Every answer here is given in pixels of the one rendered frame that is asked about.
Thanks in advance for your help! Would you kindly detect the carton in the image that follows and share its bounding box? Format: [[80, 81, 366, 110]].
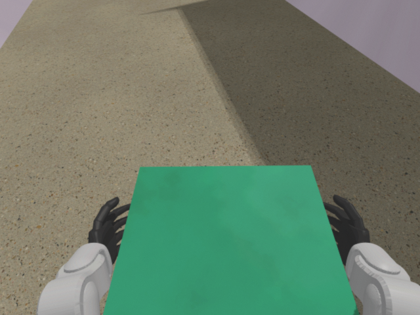
[[103, 165, 359, 315]]

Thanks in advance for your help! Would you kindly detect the robot left hand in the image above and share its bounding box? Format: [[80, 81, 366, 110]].
[[88, 197, 131, 265]]

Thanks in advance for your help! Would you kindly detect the robot right hand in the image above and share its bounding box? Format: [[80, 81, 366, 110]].
[[323, 195, 370, 266]]

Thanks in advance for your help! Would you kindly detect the robot right forearm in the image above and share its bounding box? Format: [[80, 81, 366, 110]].
[[345, 243, 420, 315]]

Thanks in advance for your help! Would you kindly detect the robot left forearm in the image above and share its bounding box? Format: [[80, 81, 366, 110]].
[[36, 243, 113, 315]]

